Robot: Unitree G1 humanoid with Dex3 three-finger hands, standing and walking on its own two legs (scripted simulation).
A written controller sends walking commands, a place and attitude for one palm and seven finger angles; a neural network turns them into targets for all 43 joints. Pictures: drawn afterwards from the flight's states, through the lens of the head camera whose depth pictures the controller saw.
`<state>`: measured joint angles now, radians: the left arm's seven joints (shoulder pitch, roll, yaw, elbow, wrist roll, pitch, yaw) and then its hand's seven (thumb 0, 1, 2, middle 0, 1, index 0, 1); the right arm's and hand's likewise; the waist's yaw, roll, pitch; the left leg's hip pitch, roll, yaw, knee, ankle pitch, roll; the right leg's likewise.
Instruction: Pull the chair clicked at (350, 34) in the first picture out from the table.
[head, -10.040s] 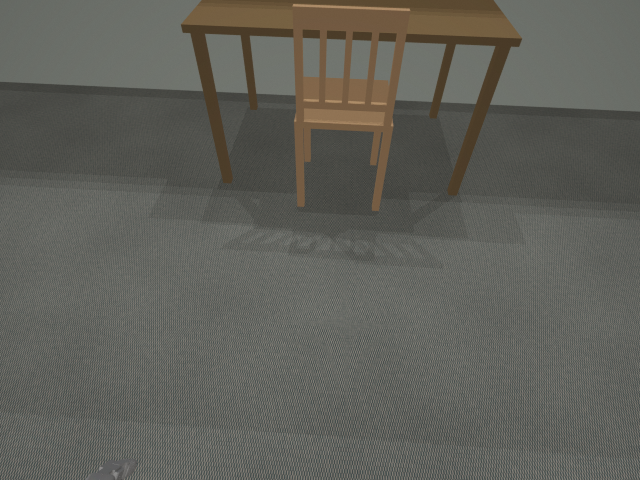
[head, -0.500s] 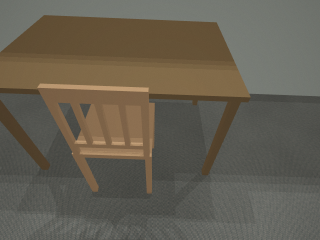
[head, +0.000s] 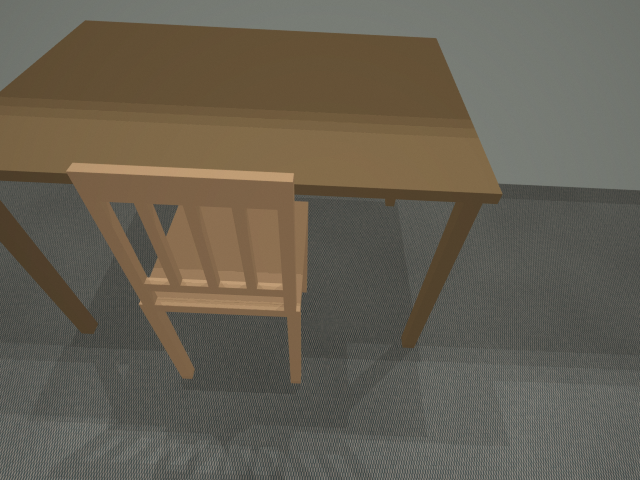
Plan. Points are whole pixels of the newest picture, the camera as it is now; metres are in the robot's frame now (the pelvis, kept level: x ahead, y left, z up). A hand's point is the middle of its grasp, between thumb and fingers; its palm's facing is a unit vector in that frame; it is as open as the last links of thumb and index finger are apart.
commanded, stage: look again from close up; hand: left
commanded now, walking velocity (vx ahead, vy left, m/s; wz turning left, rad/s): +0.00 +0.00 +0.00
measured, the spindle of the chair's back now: (203, 247) +0.54 +0.27 -0.12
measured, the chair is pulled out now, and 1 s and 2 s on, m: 0.00 0.00 0.00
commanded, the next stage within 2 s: shuffle to correct the standing spot in 0.74 s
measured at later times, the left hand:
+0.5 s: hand out of the picture -0.01 +0.14 -0.18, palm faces +0.05 -0.99 -0.14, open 7.4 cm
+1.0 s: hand out of the picture -0.02 +0.14 -0.18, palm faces +0.07 -0.99 -0.13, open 7.4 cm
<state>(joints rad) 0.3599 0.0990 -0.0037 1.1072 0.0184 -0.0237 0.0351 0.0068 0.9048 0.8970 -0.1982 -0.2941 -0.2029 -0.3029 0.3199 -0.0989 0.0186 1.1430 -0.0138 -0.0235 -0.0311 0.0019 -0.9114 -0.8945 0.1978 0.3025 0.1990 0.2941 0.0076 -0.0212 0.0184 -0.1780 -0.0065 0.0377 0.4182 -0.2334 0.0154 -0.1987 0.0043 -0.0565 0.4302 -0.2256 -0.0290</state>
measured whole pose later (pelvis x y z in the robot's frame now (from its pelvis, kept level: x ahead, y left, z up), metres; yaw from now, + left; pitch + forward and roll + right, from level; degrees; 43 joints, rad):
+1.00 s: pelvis +0.02 -0.01 +0.00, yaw +0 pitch -1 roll +0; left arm 0.38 0.10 0.01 1.11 0.02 -0.02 0.02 0.01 0.90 0.90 -0.20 -0.29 -0.20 -0.30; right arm 0.33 -0.10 0.01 1.15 -0.02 -0.01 -0.03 0.00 -0.91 -0.89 0.20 0.30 0.20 0.29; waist 0.02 -0.02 0.00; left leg -0.17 0.01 0.03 0.48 -0.30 0.00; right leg -0.18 0.02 -0.06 0.47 -0.29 -0.05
